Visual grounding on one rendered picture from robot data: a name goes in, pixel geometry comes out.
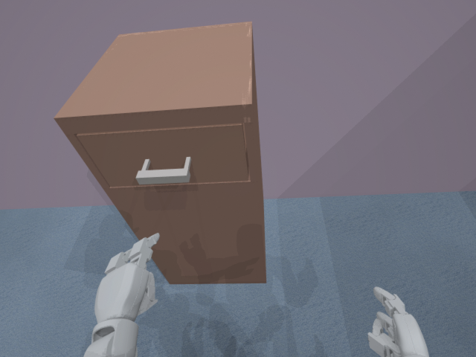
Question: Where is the handle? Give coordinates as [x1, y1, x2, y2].
[136, 157, 191, 184]

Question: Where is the drawer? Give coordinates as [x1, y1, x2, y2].
[77, 123, 249, 187]

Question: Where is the robot left forearm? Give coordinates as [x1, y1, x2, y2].
[83, 318, 139, 357]

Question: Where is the robot right hand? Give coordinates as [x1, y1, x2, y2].
[368, 286, 429, 357]

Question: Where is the robot left hand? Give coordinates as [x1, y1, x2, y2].
[94, 233, 160, 323]

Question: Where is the cabinet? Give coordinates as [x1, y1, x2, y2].
[54, 22, 266, 284]

